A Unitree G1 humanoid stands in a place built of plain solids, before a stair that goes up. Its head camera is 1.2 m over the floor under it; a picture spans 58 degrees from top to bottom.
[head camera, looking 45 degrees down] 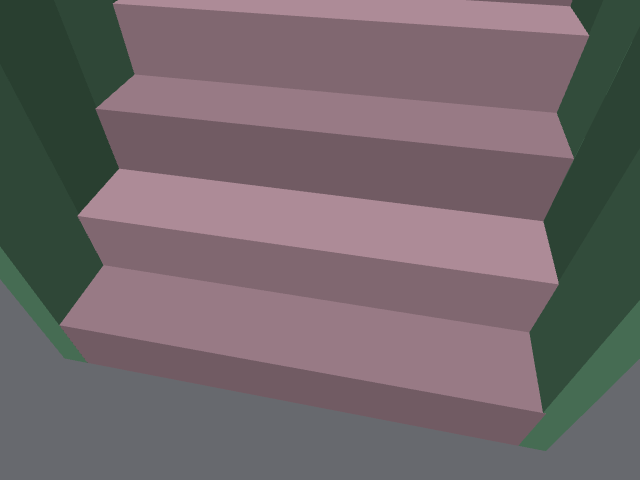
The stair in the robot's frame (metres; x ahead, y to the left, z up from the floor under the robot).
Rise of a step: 0.20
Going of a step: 0.22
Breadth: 1.25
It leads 11 degrees to the right of straight ahead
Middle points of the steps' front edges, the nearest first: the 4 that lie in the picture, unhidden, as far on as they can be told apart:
0.55 0.10 0.20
0.77 0.05 0.41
0.99 0.01 0.61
1.20 -0.03 0.81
